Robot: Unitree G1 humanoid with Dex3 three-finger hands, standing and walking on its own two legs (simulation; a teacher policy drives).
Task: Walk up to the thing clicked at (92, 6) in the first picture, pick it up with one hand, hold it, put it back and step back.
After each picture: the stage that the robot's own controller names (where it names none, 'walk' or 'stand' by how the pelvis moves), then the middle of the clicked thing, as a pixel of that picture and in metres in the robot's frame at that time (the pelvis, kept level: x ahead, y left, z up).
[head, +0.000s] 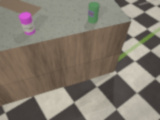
stand; (93, 13) +0.87 -0.06 -0.10
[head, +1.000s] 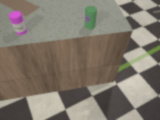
walk; (90, 18) +0.78 -0.01 -0.07
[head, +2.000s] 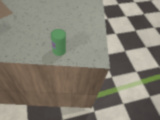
walk; (58, 43) +0.53 +0.16 -0.07
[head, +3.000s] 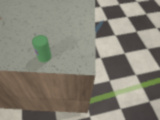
stand; (42, 49) +0.50 +0.19 -0.06
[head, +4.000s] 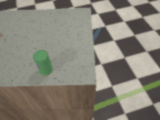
walk; (43, 63) +0.47 +0.20 -0.10
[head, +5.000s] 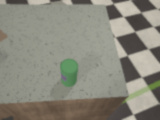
stand; (69, 73) +0.37 +0.06 -0.07
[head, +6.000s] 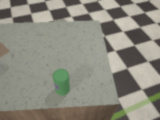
stand; (61, 82) +0.38 +0.10 -0.09
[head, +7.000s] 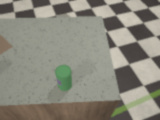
stand; (64, 78) +0.39 +0.10 -0.10
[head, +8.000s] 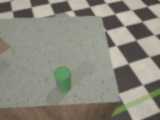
stand; (63, 80) +0.38 +0.10 -0.10
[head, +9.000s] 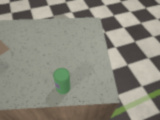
stand; (62, 81) +0.38 +0.10 -0.10
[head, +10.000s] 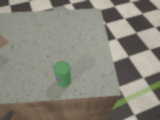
rise first; (63, 74) +0.39 +0.10 -0.10
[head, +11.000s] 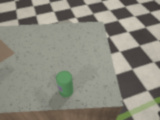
rise first; (65, 84) +0.37 +0.11 -0.10
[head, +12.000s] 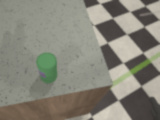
go down; (47, 68) +0.38 +0.10 -0.04
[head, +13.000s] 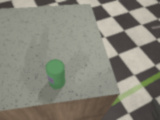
go down; (56, 75) +0.37 +0.09 -0.04
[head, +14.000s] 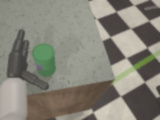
close in; (45, 61) +0.39 +0.11 -0.01
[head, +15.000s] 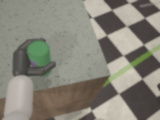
close; (40, 59) +0.40 +0.11 +0.00
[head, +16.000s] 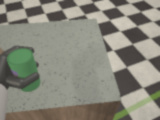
lift; (25, 71) +0.30 +0.18 +0.12
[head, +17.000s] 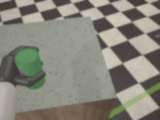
hold; (31, 69) +0.32 +0.16 +0.10
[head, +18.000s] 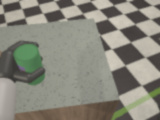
hold; (31, 65) +0.32 +0.17 +0.12
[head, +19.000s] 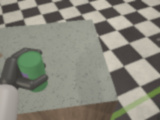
hold; (34, 72) +0.31 +0.16 +0.11
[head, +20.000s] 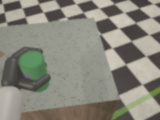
crouch; (35, 72) +0.30 +0.15 +0.11
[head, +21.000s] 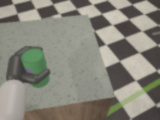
crouch; (36, 68) +0.34 +0.15 +0.07
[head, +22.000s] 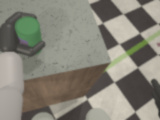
lower; (30, 37) +0.45 +0.12 +0.03
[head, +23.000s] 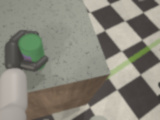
lower; (33, 53) +0.41 +0.12 +0.01
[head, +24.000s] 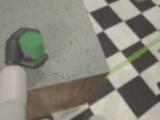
lower; (34, 51) +0.42 +0.12 +0.01
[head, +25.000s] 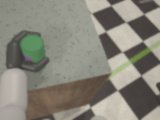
lower; (34, 54) +0.41 +0.12 +0.01
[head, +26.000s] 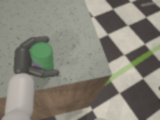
open; (43, 61) +0.39 +0.10 +0.00
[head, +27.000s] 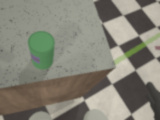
rise; (42, 52) +0.39 +0.09 +0.03
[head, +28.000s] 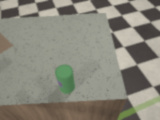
sink last; (65, 79) +0.37 +0.10 -0.04
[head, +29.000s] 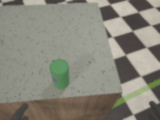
stand; (60, 75) +0.36 +0.10 -0.03
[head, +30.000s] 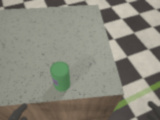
stand; (61, 77) +0.36 +0.10 -0.03
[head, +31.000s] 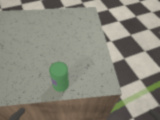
stand; (59, 77) +0.36 +0.10 -0.03
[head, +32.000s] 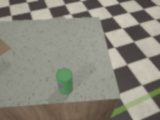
stand; (65, 82) +0.37 +0.09 -0.09
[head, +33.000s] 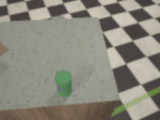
stand; (64, 84) +0.36 +0.09 -0.10
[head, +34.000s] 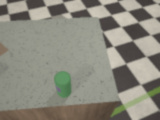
stand; (63, 85) +0.36 +0.10 -0.10
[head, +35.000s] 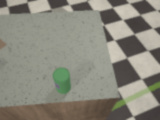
walk; (62, 81) +0.36 +0.10 -0.10
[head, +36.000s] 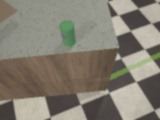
walk; (68, 34) +0.58 +0.09 -0.09
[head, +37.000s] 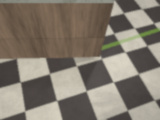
walk; out of the picture +0.95 +0.03 -0.08
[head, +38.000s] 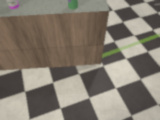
stand; out of the picture +0.98 +0.08 -0.08
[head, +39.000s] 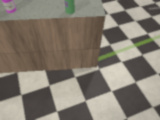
stand; (69, 4) +0.97 +0.10 -0.10
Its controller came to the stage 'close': yes
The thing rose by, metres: 0.19
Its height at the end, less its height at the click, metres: +0.00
